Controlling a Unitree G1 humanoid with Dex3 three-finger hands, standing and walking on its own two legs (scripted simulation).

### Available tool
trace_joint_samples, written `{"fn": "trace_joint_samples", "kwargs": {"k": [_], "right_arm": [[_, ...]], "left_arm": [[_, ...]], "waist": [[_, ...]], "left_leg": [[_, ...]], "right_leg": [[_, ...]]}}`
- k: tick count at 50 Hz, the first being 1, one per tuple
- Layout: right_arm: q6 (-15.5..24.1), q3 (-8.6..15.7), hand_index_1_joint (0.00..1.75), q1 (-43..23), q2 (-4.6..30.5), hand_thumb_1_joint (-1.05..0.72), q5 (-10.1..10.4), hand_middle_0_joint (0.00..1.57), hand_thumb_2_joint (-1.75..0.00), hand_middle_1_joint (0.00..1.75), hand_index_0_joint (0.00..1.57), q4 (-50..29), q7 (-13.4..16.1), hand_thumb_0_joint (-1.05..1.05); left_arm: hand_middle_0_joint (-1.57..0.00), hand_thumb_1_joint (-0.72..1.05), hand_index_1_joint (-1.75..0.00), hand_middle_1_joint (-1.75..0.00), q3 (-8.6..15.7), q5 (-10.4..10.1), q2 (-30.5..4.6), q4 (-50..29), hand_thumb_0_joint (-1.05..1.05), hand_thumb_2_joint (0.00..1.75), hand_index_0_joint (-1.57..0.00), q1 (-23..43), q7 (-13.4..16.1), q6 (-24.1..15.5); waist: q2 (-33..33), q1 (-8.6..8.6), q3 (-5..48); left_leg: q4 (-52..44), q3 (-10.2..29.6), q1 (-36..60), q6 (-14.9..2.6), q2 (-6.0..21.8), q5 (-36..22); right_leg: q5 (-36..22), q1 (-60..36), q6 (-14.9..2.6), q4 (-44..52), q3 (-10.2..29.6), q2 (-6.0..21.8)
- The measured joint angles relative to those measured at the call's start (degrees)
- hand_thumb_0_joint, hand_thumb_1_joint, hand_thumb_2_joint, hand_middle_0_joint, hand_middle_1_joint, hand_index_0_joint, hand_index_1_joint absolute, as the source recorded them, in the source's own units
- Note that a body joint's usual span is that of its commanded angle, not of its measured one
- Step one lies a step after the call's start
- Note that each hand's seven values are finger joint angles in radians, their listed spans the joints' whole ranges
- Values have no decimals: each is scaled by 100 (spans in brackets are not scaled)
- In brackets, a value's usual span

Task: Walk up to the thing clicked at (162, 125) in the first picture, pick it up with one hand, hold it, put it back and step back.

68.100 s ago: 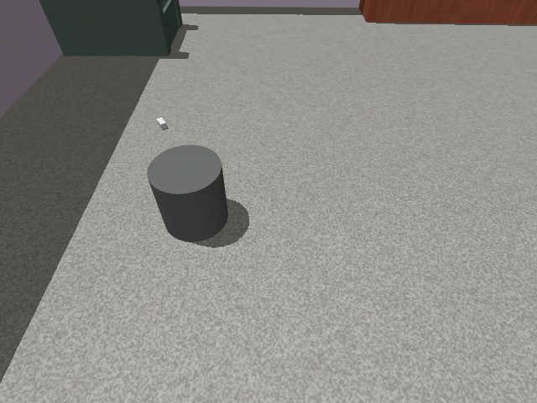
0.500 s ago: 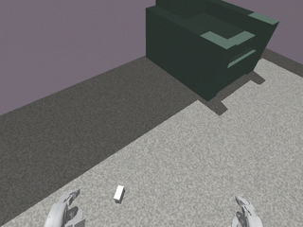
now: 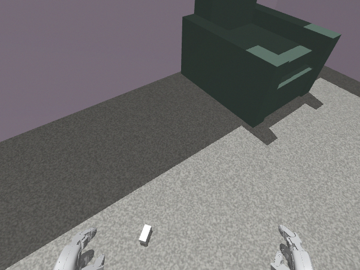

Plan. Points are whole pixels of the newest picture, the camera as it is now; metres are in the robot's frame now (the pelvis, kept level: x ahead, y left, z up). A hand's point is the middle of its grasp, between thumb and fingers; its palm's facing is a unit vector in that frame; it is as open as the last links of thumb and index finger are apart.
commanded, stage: home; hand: left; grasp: from above
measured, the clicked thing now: (145, 234) +0.43 +0.18 -0.70
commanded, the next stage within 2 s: stand in 1.54 s
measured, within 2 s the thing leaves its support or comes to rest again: neither
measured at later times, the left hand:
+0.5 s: hand out of the picture +0.15 +0.18 -0.05, palm faces +0.04 -0.98 -0.20, open 7.4 cm
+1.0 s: hand out of the picture +0.16 +0.18 -0.05, palm faces +0.04 -0.98 -0.21, open 7.4 cm
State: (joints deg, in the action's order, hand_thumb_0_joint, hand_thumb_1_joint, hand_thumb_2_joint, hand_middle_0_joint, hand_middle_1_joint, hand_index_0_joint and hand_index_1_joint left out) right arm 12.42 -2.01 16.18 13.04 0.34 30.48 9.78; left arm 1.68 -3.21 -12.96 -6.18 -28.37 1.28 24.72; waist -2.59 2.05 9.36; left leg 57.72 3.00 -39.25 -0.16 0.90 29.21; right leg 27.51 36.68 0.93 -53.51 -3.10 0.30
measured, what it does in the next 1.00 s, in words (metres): stands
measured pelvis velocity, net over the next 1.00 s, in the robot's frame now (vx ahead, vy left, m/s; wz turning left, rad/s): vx -0.01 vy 0.00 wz -0.01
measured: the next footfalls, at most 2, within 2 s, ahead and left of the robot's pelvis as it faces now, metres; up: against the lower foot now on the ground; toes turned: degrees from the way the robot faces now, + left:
none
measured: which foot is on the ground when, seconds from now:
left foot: down 0.00-1.00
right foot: down 0.00-1.00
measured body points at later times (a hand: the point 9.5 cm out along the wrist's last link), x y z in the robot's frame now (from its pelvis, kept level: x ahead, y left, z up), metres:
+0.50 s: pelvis -0.01 +0.00 +0.00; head +0.01 +0.00 +0.45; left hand +0.15 +0.23 -0.03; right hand +0.15 -0.25 -0.07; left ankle -0.01 +0.11 -0.68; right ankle -0.01 -0.13 -0.68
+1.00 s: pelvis -0.01 +0.00 +0.00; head +0.02 +0.00 +0.45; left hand +0.15 +0.23 -0.03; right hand +0.15 -0.25 -0.07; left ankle -0.01 +0.11 -0.68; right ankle -0.01 -0.13 -0.68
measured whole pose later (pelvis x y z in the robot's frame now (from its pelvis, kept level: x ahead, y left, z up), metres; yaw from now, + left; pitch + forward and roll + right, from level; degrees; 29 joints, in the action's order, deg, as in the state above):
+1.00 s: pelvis -0.01 +0.00 +0.00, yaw +0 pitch +11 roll -3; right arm 12.9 -1.7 16.7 13.0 0.5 30.5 10.1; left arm 1.7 -3.4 -13.1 -7.1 -28.7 1.2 25.5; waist -2.9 2.1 9.3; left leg 58.5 2.8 -39.9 0.0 1.2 29.2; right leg 27.4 37.6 0.8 -54.4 -2.9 0.0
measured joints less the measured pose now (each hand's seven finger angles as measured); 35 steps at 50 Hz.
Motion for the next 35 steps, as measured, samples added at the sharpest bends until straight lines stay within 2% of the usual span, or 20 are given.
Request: {"fn": "trace_joint_samples", "kwargs": {"k": [18,35], "right_arm": [[-7,14,30,91,9,-90,18,20,-90,30,20,1,-4,1],[45,14,30,33,7,-90,19,20,-90,30,20,-28,27,1]], "left_arm": [[-20,88,-29,-30,17,-24,4,-26,1,88,-20,-11,-6,36],[-21,91,-30,-30,-2,-4,-11,-61,1,90,-20,-14,-9,92]], "waist": [[-24,17,-14],[-16,-8,-6]], "left_leg": [[24,-37,-44,4,23,-34],[58,-7,-57,19,24,-38]], "right_leg": [[-41,73,-4,-45,41,-22],[-38,75,-17,-76,14,-26]]}}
